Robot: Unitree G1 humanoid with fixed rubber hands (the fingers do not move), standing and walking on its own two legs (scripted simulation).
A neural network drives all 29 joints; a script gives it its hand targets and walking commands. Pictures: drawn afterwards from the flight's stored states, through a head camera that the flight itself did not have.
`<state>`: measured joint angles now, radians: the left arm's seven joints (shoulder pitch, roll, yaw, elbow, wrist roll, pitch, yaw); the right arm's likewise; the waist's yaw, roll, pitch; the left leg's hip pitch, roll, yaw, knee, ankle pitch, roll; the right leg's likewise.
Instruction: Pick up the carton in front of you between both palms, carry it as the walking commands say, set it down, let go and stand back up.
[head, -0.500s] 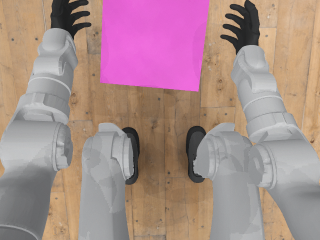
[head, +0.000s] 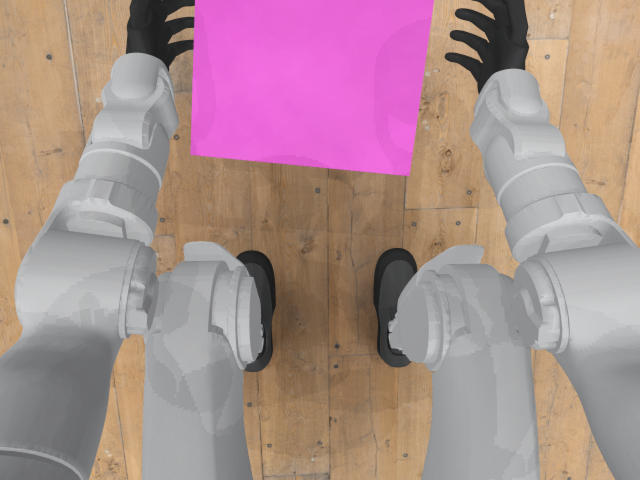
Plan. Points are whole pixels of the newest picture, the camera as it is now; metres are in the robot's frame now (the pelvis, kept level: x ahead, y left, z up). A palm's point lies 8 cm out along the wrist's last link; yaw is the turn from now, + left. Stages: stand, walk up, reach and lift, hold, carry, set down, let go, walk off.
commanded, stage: reach and lift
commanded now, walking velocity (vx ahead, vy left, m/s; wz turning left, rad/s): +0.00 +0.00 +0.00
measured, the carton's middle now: (308, 82) +0.50 +0.04 -0.25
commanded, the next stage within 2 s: none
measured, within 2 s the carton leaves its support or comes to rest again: leaves its support in 0.50 s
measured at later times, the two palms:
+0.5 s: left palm (168, 44) +0.51 +0.19 -0.18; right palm (467, 52) +0.52 -0.11 -0.16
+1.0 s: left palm (10, 29) +0.46 +0.20 +0.02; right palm (582, 3) +0.49 -0.09 +0.03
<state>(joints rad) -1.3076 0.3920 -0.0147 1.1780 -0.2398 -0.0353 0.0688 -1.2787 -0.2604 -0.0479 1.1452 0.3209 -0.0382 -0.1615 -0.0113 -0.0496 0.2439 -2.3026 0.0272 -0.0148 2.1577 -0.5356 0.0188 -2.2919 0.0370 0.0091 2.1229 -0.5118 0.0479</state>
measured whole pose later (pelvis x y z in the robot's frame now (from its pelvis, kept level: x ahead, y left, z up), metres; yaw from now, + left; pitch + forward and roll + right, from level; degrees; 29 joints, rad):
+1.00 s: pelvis +0.01 -0.02 +0.09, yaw +6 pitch +40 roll -1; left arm -1.00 0.10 0.34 0.83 0.14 0.27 0.03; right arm -0.96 0.06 -0.48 0.73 -0.14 0.25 -0.12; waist 0.01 -0.04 -0.15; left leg -2.05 -0.06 -0.05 1.85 -0.50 -0.03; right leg -2.03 0.10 0.04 1.86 -0.54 0.04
